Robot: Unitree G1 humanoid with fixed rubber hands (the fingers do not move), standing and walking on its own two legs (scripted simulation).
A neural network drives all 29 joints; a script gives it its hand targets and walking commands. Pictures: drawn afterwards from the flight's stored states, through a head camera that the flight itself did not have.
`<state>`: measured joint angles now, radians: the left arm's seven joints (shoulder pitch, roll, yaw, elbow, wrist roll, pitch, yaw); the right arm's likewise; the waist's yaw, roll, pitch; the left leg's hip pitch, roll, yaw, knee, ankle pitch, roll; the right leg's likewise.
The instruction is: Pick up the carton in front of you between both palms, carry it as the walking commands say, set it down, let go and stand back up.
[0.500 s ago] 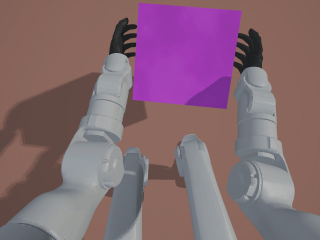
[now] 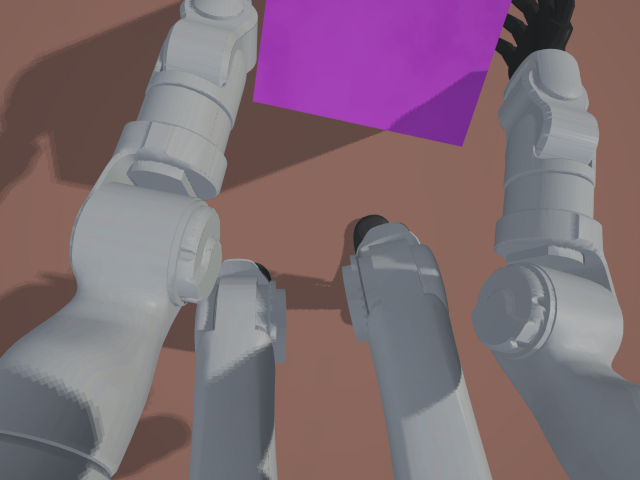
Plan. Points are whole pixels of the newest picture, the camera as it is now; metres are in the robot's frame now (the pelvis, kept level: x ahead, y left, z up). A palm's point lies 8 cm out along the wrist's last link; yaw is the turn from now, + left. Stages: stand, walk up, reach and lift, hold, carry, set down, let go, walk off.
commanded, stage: set down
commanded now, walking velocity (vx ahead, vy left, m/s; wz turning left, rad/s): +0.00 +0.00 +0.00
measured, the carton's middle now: (369, 28) +0.52 -0.15 -0.27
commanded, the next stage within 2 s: none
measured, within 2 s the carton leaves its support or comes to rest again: rests again in 0.70 s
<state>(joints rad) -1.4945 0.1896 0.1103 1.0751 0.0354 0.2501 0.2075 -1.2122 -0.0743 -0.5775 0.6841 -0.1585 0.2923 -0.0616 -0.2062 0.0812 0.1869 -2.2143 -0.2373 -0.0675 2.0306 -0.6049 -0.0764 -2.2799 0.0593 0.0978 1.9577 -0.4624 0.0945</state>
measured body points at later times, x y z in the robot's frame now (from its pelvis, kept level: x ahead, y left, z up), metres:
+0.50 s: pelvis +0.00 +0.01 -0.02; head +0.37 -0.03 +0.24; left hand +0.58 -0.02 -0.19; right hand +0.46 -0.30 -0.19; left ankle +0.09 +0.11 -0.38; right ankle +0.13 -0.14 -0.38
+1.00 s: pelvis +0.01 +0.00 -0.03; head +0.39 -0.03 +0.22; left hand +0.59 -0.01 -0.21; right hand +0.48 -0.30 -0.21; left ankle +0.09 +0.11 -0.38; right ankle +0.13 -0.14 -0.38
